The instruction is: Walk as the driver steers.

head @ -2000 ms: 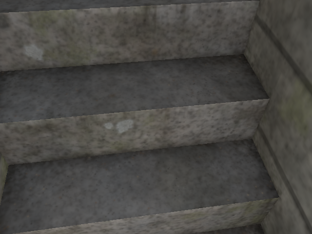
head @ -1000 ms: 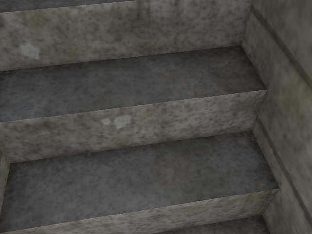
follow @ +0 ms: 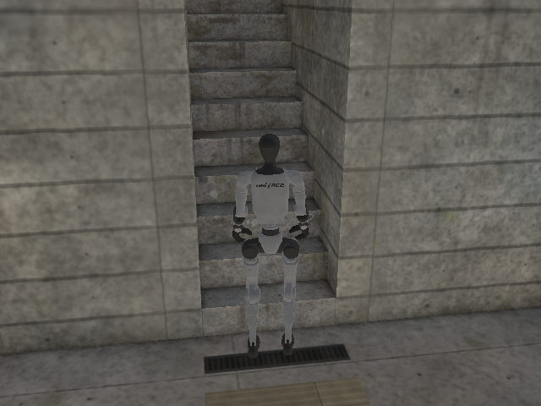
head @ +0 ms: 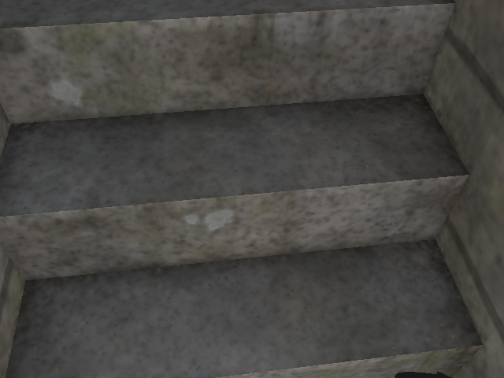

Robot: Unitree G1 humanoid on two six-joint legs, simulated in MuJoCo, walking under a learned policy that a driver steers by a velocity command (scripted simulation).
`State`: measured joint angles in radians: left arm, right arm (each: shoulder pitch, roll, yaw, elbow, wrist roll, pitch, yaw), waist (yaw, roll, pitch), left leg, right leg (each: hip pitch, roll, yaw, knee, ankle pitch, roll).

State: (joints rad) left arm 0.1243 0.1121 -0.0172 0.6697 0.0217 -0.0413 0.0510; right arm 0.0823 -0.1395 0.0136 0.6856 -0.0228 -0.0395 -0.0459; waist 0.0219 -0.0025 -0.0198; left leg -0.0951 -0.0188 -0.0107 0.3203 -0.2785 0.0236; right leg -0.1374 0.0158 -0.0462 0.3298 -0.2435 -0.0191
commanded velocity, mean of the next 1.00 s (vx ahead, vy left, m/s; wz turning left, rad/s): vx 0.50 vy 0.00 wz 0.00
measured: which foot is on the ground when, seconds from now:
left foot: down 0.00-1.00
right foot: down 0.00-1.00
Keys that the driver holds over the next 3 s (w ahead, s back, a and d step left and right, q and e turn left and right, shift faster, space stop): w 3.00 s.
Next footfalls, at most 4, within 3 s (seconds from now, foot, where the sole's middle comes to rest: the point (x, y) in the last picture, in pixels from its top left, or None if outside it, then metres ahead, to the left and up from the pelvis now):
none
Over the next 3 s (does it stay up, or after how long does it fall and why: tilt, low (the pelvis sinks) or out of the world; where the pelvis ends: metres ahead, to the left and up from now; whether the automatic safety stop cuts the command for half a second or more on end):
stays up -0.04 -0.03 0.00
